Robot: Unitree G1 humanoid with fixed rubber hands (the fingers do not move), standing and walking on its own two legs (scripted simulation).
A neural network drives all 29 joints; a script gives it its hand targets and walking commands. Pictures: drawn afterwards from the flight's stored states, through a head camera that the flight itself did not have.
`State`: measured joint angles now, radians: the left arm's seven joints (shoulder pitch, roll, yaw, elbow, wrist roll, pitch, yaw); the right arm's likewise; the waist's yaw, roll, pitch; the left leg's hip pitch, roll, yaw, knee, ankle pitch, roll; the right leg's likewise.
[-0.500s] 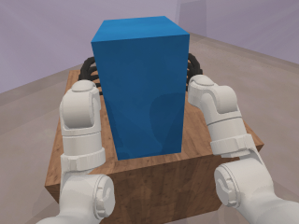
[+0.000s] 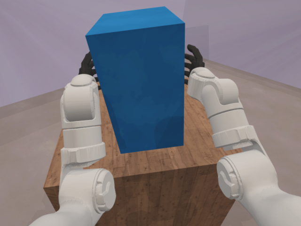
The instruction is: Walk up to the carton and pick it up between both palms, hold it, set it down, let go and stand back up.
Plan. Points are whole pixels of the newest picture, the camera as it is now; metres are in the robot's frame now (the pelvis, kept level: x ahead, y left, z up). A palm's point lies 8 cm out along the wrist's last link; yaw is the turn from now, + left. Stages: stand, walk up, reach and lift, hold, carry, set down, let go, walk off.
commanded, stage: hold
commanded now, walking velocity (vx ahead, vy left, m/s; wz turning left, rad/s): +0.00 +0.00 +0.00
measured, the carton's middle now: (143, 78) +0.39 -0.01 +0.28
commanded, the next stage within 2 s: none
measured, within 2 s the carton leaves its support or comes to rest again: neither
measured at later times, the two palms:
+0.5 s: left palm (88, 93) +0.38 +0.13 +0.25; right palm (185, 89) +0.38 -0.12 +0.24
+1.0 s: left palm (94, 84) +0.38 +0.11 +0.27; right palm (193, 84) +0.37 -0.14 +0.26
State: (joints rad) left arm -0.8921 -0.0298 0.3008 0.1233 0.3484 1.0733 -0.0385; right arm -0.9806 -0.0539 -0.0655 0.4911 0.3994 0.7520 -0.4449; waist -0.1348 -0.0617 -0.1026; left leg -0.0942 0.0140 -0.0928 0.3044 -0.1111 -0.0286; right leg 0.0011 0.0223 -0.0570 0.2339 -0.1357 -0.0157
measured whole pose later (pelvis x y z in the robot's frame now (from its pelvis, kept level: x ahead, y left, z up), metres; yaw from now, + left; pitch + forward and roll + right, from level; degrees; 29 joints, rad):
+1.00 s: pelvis +0.01 +0.01 +0.01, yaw -5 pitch -1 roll +0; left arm -0.86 -0.04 0.28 0.02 0.29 1.24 0.04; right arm -0.94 -0.04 -0.05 0.41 0.31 0.89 -0.38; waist -0.08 -0.01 -0.12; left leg -0.04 0.01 -0.01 0.06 0.00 -0.01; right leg -0.02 0.01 0.04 0.08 -0.05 0.00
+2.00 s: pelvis +0.01 +0.01 +0.00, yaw +0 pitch -5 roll -1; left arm -0.88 -0.02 0.27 0.11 0.33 1.07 -0.01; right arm -0.97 -0.07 -0.05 0.47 0.41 0.75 -0.44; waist -0.15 -0.06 -0.12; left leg -0.11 0.01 -0.09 0.32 -0.13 -0.02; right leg 0.00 0.02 -0.06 0.22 -0.14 -0.01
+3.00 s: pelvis +0.00 +0.01 +0.00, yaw +0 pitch -5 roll -1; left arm -0.89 -0.03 0.28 0.10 0.33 1.08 -0.01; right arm -0.97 -0.07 -0.06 0.46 0.41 0.76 -0.45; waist -0.14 -0.06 -0.10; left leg -0.11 0.01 -0.08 0.32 -0.12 -0.02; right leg 0.00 0.02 -0.05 0.23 -0.14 -0.01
